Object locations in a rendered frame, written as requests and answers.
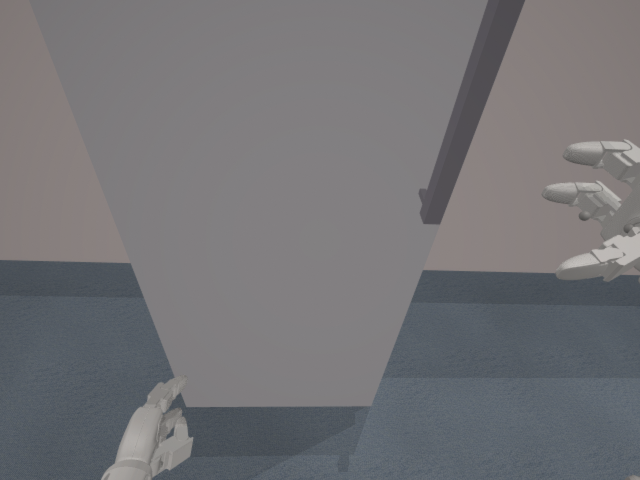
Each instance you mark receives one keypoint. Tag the fridge door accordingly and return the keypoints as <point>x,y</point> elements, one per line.
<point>262,161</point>

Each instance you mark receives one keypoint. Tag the robot right hand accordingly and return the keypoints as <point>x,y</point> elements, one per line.
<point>621,251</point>

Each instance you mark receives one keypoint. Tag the robot left hand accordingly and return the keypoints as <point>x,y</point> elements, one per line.
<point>145,436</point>

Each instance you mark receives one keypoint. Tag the left robot forearm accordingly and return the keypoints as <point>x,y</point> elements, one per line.
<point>128,470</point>

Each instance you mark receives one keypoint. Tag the handle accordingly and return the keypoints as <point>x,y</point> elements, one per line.
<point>495,31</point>

